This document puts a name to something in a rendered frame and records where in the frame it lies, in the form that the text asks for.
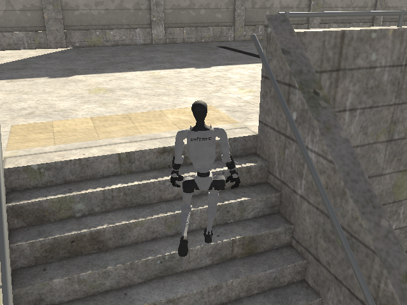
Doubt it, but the robot right hand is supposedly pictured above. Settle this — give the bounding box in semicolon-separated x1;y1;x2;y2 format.
226;176;240;189

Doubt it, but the robot left thigh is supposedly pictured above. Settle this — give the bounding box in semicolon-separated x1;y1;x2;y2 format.
182;177;195;213

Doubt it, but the right robot upper arm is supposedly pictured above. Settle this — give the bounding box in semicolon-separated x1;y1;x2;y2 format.
214;127;231;163

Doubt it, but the robot left forearm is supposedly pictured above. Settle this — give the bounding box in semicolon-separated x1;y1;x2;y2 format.
171;155;181;177

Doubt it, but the right robot shin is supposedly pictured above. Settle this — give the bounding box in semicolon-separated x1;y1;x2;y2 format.
206;193;219;234

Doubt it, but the robot right forearm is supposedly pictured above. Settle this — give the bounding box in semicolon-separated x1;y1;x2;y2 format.
226;153;239;178

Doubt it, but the robot left hand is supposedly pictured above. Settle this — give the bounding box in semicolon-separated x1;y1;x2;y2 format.
170;175;184;187

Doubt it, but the left robot upper arm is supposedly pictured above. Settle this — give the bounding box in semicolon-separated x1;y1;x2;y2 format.
174;129;188;164

